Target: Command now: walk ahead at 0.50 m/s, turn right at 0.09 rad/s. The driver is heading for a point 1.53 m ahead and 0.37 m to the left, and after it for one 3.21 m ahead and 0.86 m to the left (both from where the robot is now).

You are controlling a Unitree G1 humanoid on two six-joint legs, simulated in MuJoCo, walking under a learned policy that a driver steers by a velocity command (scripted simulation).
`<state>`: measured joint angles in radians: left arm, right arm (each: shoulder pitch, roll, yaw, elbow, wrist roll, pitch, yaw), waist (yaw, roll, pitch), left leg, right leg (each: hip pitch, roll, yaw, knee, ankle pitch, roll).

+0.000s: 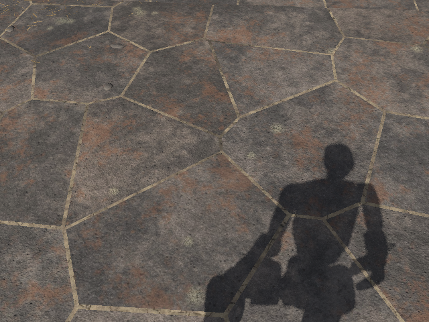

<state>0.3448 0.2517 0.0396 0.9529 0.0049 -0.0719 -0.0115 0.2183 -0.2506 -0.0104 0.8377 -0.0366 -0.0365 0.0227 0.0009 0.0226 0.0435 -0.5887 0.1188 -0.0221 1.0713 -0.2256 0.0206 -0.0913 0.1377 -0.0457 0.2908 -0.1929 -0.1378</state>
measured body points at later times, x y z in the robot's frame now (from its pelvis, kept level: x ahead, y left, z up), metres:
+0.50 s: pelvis +0.29 +0.07 +0.00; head +0.30 +0.08 +0.45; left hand +0.36 +0.33 -0.14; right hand +0.31 -0.20 -0.13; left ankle +0.30 +0.13 -0.74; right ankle +0.29 -0.08 -0.66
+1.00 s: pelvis +0.56 +0.02 +0.00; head +0.59 +0.00 +0.45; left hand +0.64 +0.28 -0.13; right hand +0.58 -0.24 -0.15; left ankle +0.49 +0.14 -0.66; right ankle +0.60 -0.05 -0.74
